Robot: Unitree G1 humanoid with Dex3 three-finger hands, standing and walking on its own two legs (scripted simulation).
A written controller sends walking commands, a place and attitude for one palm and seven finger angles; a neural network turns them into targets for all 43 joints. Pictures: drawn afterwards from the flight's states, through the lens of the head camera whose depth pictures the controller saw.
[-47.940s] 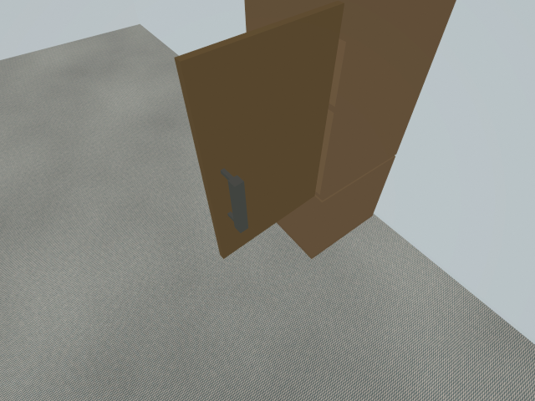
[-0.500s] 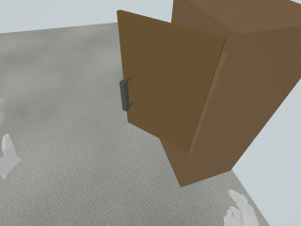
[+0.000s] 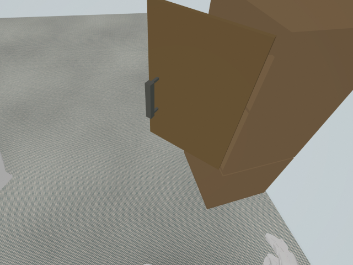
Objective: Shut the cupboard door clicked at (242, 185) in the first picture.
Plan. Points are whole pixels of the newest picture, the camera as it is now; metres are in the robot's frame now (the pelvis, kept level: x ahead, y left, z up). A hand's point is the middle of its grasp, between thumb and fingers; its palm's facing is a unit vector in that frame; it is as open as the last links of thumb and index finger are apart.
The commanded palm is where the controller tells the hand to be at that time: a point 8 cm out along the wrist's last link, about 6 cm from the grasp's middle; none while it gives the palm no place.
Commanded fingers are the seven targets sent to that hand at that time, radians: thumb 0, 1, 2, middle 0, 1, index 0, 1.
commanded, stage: step back with the hand held close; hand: left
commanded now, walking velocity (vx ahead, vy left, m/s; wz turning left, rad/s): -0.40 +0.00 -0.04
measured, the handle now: (153, 97) +0.71 +0.13 -0.08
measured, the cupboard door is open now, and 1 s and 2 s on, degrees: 40 40 40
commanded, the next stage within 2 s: stop stepping back and stand still in 0.58 s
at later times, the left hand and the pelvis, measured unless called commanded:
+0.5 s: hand out of the picture +0.12 +0.26 +0.18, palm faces +0.46 -0.76 -0.45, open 7.4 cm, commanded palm +0.05 +0.28 +0.19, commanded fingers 0.00 0.90 0.90 -0.20 -0.30 -0.20 -0.30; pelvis -0.08 -0.02 +0.01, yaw +2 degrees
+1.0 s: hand out of the picture -0.01 +0.20 +0.18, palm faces +0.46 -0.78 -0.43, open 7.4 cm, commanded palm -0.06 +0.24 +0.19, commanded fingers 0.00 0.90 0.90 -0.20 -0.30 -0.20 -0.30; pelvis -0.20 -0.06 +0.01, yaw -1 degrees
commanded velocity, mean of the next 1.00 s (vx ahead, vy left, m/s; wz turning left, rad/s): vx -0.17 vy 0.03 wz -0.02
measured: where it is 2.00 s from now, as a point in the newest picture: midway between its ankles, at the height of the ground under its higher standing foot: outside the picture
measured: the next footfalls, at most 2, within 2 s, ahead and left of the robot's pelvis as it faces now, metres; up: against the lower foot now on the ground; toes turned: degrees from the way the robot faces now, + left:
left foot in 0.46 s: -0.05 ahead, +0.08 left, +0.00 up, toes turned +0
right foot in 0.78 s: -0.25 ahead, -0.14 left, +0.00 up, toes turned -3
